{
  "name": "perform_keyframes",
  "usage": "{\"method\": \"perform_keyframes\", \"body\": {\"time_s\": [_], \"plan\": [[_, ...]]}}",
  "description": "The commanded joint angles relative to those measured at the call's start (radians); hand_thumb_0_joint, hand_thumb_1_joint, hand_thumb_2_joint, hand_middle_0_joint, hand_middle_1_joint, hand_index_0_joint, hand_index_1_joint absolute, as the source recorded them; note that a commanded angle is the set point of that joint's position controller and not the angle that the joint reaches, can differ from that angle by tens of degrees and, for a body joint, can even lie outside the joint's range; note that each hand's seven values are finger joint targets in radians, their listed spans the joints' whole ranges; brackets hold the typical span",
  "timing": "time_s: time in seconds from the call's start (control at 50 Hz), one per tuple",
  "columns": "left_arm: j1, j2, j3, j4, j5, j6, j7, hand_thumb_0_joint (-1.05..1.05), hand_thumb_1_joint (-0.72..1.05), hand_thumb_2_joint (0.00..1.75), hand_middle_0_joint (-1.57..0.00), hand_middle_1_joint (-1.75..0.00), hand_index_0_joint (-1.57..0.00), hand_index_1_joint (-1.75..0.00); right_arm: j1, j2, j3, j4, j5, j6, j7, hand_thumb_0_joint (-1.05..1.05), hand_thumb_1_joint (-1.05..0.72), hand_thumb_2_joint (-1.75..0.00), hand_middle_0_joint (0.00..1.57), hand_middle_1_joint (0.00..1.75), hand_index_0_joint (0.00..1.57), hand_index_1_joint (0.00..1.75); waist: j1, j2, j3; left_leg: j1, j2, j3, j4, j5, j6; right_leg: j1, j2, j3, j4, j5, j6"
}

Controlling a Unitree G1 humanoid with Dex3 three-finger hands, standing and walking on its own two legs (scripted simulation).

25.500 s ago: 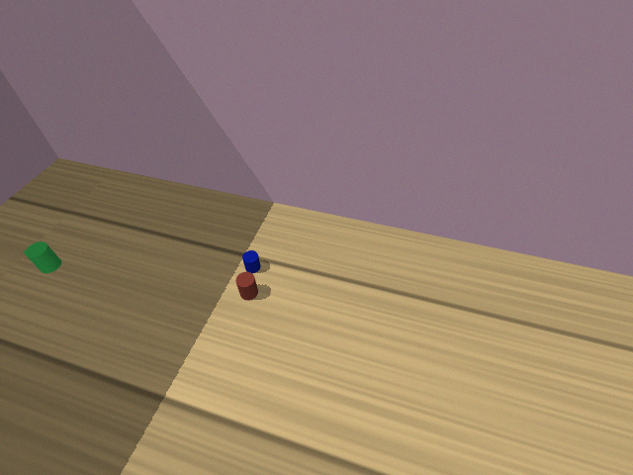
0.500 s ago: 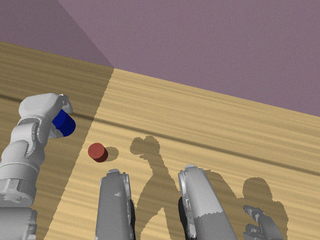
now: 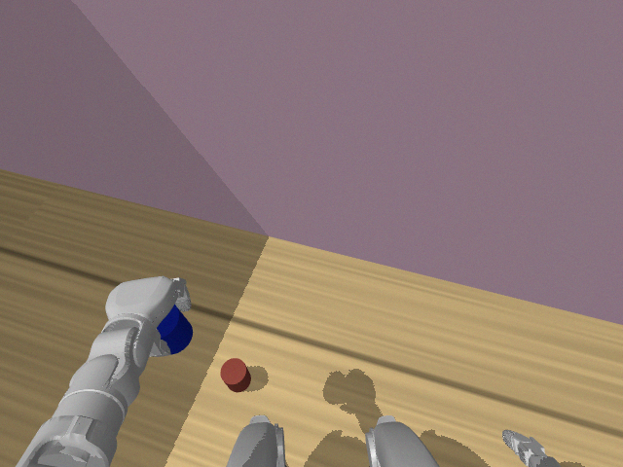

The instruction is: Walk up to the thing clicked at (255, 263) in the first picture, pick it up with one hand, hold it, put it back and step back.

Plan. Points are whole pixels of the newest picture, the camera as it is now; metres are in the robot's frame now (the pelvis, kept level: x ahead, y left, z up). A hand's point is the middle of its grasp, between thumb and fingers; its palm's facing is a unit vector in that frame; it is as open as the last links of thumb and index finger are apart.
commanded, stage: lift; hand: left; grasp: from above
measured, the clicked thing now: (166, 328) +0.36 +0.24 -0.11
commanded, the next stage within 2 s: hold in 0.34 s
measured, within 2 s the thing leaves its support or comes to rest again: neither
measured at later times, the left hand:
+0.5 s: hand (148, 292) +0.37 +0.23 +0.00, palm faces -0.43 -0.07 -0.90, open 8.5 cm
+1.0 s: hand (144, 276) +0.37 +0.22 +0.04, palm faces -0.44 -0.05 -0.90, open 8.5 cm
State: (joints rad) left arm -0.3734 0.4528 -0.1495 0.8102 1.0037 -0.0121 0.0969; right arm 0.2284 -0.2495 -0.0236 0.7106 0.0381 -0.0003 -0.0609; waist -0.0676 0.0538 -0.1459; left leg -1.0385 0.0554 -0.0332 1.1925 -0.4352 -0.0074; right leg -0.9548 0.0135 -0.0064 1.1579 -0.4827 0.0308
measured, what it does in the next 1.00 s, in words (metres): rises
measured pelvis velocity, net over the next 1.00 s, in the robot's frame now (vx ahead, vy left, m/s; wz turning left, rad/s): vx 0.06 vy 0.00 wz -0.01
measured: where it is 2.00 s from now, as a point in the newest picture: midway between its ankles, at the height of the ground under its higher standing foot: outside the picture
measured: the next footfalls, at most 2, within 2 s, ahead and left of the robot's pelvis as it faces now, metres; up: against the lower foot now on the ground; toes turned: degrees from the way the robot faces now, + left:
none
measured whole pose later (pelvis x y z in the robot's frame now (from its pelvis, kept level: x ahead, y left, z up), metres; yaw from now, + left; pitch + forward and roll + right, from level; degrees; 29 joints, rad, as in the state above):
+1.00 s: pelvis +0.06 +0.00 +0.08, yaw -1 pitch +6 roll +0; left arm -0.29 0.39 -0.21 0.70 1.01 0.03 0.01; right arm 0.23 -0.25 -0.05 0.69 0.06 0.06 -0.04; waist -0.02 0.05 -0.06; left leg -0.46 0.04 0.04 0.66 -0.31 0.00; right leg -0.40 -0.01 0.04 0.65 -0.34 0.04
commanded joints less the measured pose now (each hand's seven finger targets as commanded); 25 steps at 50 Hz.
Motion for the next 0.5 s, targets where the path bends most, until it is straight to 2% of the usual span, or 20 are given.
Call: {"method": "perform_keyframes", "body": {"time_s": [0.0, 0.02, 0.04, 0.12, 0.14, 0.32, 0.34, 0.36, 0.4, 0.44, 0.48], "plan": [[-0.330, 0.210, 0.084, -0.141, 0.003, 0.008, 0.076, 0.00, 0.66, 0.57, -0.82, -0.97, -0.96, -0.82, 0.043, -0.140, -0.053, -0.075, -0.005, -0.044, -0.009, 0.00, -0.91, -0.90, 0.20, 0.30, 0.20, 0.30, -0.009, 0.020, -0.291, 0.362, -0.042, 0.012, -0.264, 0.043, 0.015, 0.168, 0.037, 0.006, -0.276, 0.085, -0.039], [-0.352, 0.212, 0.080, -0.146, 0.001, 0.011, 0.081, 0.00, 0.65, 0.61, -0.82, -0.97, -0.95, -0.83, 0.039, -0.140, -0.055, -0.074, -0.006, -0.044, -0.008, 0.00, -0.91, -0.90, 0.20, 0.30, 0.20, 0.30, -0.003, 0.030, -0.290, 0.384, -0.045, 0.021, -0.277, 0.063, 0.014, 0.188, 0.035, 0.007, -0.294, 0.105, -0.039], [-0.351, 0.178, 0.054, -0.135, 0.001, 0.014, 0.082, 0.00, 0.65, 0.62, -0.82, -0.98, -0.95, -0.84, 0.039, -0.135, -0.054, -0.077, -0.006, -0.046, -0.006, 0.00, -0.91, -0.90, 0.20, 0.30, 0.20, 0.30, -0.013, 0.030, -0.282, 0.401, -0.045, 0.022, -0.291, 0.072, 0.014, 0.198, 0.034, 0.009, -0.306, 0.116, -0.038], [-0.300, 0.182, 0.077, -0.097, -0.006, 0.031, 0.091, 0.00, 0.68, 0.60, -0.84, -0.95, -0.97, -0.82, 0.036, -0.139, -0.061, -0.073, -0.005, -0.047, -0.004, 0.00, -0.91, -0.90, 0.20, 0.30, 0.20, 0.30, 0.013, 0.008, -0.267, 0.454, -0.044, 0.016, -0.350, 0.126, 0.010, 0.270, 0.035, 0.005, -0.343, 0.160, -0.037], [-0.308, 0.173, 0.062, -0.108, -0.006, 0.034, 0.089, 0.00, 0.67, 0.60, -0.84, -0.94, -0.97, -0.81, 0.032, -0.136, -0.060, -0.080, -0.005, -0.045, -0.003, 0.00, -0.91, -0.90, 0.20, 0.30, 0.20, 0.30, 0.012, 0.009, -0.261, 0.473, -0.045, 0.021, -0.363, 0.138, 0.010, 0.283, 0.034, 0.005, -0.358, 0.173, -0.037], [-0.271, 0.138, 0.038, -0.153, -0.024, 0.054, 0.062, 0.00, 0.70, 0.57, -0.85, -0.95, -1.00, -0.80, 0.035, -0.134, -0.069, -0.083, -0.002, -0.037, -0.001, 0.00, -0.91, -0.90, 0.20, 0.30, 0.20, 0.30, 0.022, -0.009, -0.251, 0.596, -0.052, 0.036, -0.452, 0.242, 0.011, 0.408, 0.032, 0.013, -0.455, 0.271, -0.034], [-0.290, 0.124, 0.028, -0.170, -0.028, 0.052, 0.060, 0.00, 0.70, 0.59, -0.85, -0.96, -0.99, -0.82, 0.033, -0.132, -0.068, -0.085, -0.002, -0.037, -0.001, 0.00, -0.91, -0.90, 0.20, 0.30, 0.20, 0.30, 0.012, -0.007, -0.246, 0.608, -0.049, 0.032, -0.466, 0.239, 0.009, 0.413, 0.034, 0.010, -0.459, 0.265, -0.034], [-0.276, 0.146, 0.048, -0.166, -0.025, 0.052, 0.061, 0.00, 0.70, 0.57, -0.85, -0.96, -1.00, -0.81, 0.036, -0.136, -0.071, -0.079, -0.002, -0.036, -0.003, 0.00, -0.91, -0.90, 0.20, 0.30, 0.20, 0.30, 0.022, -0.001, -0.244, 0.619, -0.048, 0.030, -0.478, 0.245, 0.007, 0.420, 0.036, 0.008, -0.464, 0.268, -0.036], [-0.295, 0.127, 0.028, -0.181, -0.022, 0.049, 0.058, 0.00, 0.69, 0.58, -0.86, -0.94, -1.00, -0.80, 0.031, -0.134, -0.070, -0.082, 0.000, -0.035, -0.002, 0.00, -0.91, -0.90, 0.20, 0.30, 0.20, 0.30, 0.015, 0.006, -0.235, 0.646, -0.046, 0.031, -0.494, 0.266, 0.006, 0.421, 0.035, 0.006, -0.474, 0.283, -0.038], [-0.293, 0.155, 0.045, -0.189, -0.013, 0.049, 0.058, 0.00, 0.70, 0.54, -0.85, -0.91, -0.99, -0.76, 0.033, -0.139, -0.072, -0.081, 0.001, -0.031, -0.003, 0.00, -0.90, -0.90, 0.20, 0.30, 0.20, 0.30, 0.021, -0.011, -0.237, 0.661, -0.049, 0.034, -0.502, 0.298, 0.007, 0.449, 0.033, 0.009, -0.488, 0.311, -0.036], [-0.299, 0.150, 0.033, -0.190, -0.001, 0.050, 0.049, 0.00, 0.66, 0.52, -0.83, -0.88, -0.97, -0.74, 0.026, -0.141, -0.072, -0.084, 0.004, -0.025, -0.002, 0.00, -0.90, -0.90, 0.20, 0.30, 0.20, 0.30, 0.023, -0.002, -0.235, 0.683, -0.052, 0.045, -0.511, 0.328, 0.009, 0.462, 0.032, 0.014, -0.502, 0.343, -0.035]]}}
